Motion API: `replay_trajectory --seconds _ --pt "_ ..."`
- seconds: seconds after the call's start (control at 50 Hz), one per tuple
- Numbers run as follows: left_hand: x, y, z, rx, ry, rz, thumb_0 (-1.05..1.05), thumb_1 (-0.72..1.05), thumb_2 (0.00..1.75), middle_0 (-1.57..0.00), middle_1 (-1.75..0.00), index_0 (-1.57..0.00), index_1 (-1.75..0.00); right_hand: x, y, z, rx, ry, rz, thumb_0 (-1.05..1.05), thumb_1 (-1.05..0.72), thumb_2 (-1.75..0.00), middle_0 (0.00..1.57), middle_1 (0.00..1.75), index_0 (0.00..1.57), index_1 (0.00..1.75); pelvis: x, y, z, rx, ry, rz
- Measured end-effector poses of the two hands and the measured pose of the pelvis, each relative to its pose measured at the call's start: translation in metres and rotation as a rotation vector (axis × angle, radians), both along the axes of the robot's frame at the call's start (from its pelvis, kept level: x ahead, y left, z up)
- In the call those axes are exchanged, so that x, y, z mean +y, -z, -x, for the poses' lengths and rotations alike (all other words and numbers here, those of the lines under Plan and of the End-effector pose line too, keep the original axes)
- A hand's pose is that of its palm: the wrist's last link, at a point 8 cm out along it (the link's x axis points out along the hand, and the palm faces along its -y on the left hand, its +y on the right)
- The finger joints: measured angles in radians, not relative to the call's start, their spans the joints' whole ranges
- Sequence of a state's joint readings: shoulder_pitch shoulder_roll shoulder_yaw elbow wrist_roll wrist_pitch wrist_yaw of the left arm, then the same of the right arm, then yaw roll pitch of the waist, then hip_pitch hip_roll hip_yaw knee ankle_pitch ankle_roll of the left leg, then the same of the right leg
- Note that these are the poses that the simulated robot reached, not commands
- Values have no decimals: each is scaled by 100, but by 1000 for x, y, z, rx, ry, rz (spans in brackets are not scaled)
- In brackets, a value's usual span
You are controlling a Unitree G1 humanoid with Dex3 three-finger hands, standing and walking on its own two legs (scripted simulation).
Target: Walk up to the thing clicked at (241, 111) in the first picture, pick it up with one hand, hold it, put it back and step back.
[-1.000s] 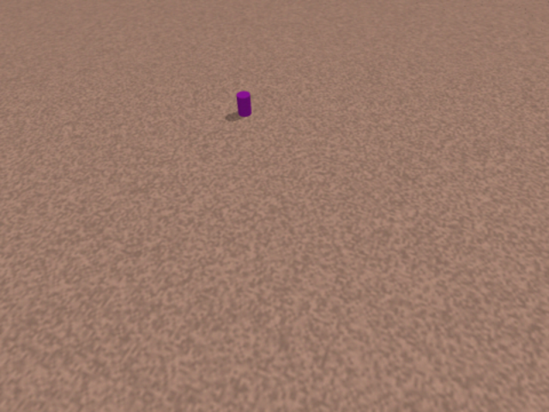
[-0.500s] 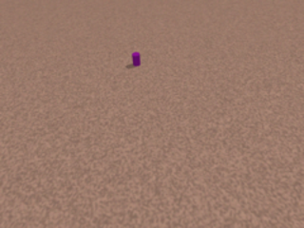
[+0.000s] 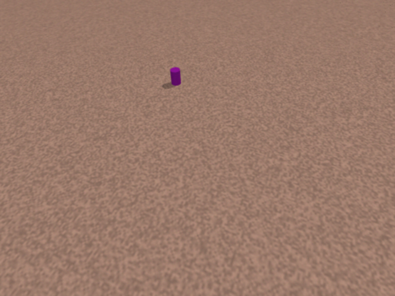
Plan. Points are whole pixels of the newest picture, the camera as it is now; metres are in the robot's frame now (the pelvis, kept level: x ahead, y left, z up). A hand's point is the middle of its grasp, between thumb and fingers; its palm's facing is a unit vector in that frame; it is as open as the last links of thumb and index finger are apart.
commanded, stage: stand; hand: left
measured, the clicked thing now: (175, 76) +2.00 +0.27 -0.72
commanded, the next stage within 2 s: walk up in 0.12 s
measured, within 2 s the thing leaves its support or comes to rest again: neither
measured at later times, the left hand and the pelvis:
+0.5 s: hand out of the picture +0.09 +0.37 -0.17, palm faces +0.03 -0.92 -0.39, open 7.4 cm; pelvis +0.09 +0.07 -0.03, yaw +2 degrees
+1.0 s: hand (109, 173) +0.50 +0.31 -0.14, palm faces -0.01 -0.92 -0.39, open 7.4 cm; pelvis +0.37 +0.04 -0.03, yaw +1 degrees
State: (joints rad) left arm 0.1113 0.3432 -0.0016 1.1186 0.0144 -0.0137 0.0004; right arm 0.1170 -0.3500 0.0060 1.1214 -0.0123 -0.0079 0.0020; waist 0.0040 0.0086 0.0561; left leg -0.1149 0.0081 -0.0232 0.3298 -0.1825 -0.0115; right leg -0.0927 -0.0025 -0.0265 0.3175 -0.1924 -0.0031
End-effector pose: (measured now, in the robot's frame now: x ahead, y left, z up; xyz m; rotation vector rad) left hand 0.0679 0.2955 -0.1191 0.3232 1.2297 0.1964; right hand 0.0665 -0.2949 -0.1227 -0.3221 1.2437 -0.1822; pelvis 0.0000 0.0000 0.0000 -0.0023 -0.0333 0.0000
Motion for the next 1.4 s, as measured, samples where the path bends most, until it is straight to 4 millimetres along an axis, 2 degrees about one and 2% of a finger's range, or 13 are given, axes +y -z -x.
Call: replay_trajectory --seconds 0.16,0.24,0.38,0.46,0.52,0.72,0.88,0.94,0.98,1.1,1.22,1.3,1.4 --pt "3 -2 -1 -18 -4 13 0 90 90 -20 -30 -20 -30 -1 -1 -4 -24 -1 -15 0 -90 -90 20 30 20 30 0 1 -3 5 -3 1" --pt "19 -4 1 -74 -21 4 0 90 90 -21 -30 -21 -30 -10 -2 -17 -35 -29 1 0 -90 -90 21 30 20 30 4 7 -13 20 -27 9" --pt "73 -6 17 -16 -95 -38 0 90 90 -21 -30 -21 -30 -1 -22 -82 -77 -101 43 1 -91 -90 20 30 20 30 32 8 -48 7 -56 21" --pt "111 10 1 32 -103 -49 1 90 90 -21 -30 -21 -30 15 -27 -125 -150 -115 93 1 -91 -90 20 30 20 30 58 23 -81 -3 -52 6" --pt "122 15 -31 53 -75 -47 1 90 90 -20 -30 -20 -30 27 -29 -138 -199 -77 102 0 -91 -90 20 30 20 30 70 24 -102 -7 -38 -6" --pt "113 -11 -188 -84 44 19 1 90 90 -20 -30 -20 -30 49 -26 -160 -88 -8 45 0 -90 -90 21 30 20 30 80 5 -190 -4 -22 -14" --pt "91 -17 -332 -135 99 -30 1 90 90 -20 -30 -20 -30 27 8 -228 -5 39 9 0 -90 -90 21 30 20 30 57 21 -294 19 -13 -28" --pt "74 -13 -389 -194 101 -53 1 90 90 -20 -30 -20 -30 11 27 -267 31 38 13 0 -90 -90 21 30 20 30 43 34 -334 18 -16 7" --pt "62 -16 -414 -238 94 -46 1 90 90 -20 -30 -20 -30 9 28 -299 39 24 8 1 -90 -90 21 30 20 30 37 33 -355 14 -21 3" --pt "49 -23 -443 -204 51 -20 0 90 90 -21 -30 -21 -30 12 7 -418 -70 -56 -11 1 -91 -90 20 30 20 30 37 14 -419 9 -24 15" --pt "70 -9 -464 -105 4 -10 0 90 90 -21 -30 -21 -30 25 -16 -530 -149 -127 8 0 -91 -90 20 30 20 30 47 13 -490 16 -29 35" --pt "97 13 -495 -60 -27 -7 1 90 90 -21 -30 -21 -30 37 -20 -599 -188 -156 52 0 -91 -90 20 30 20 30 64 26 -546 13 -31 43" --pt "115 27 -558 -17 -19 -12 1 90 90 -20 -30 -20 -30 51 -26 -647 -238 -108 87 0 -91 -90 20 30 20 30 80 30 -601 4 -24 9"
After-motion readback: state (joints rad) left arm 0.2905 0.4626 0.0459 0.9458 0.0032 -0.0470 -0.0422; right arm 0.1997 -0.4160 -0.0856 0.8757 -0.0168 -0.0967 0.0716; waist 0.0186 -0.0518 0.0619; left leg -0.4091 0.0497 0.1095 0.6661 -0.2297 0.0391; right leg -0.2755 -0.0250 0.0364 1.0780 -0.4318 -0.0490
